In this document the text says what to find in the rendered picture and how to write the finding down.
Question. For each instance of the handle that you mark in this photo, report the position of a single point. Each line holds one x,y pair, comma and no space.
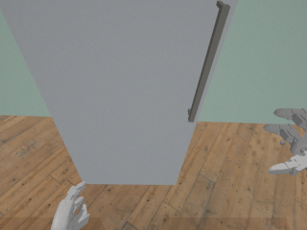
210,54

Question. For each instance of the right robot hand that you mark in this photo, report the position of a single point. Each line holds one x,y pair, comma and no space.
298,162

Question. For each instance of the left robot hand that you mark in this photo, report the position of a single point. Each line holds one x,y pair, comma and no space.
65,215

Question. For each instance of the fridge door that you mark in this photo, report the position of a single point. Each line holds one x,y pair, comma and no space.
118,78

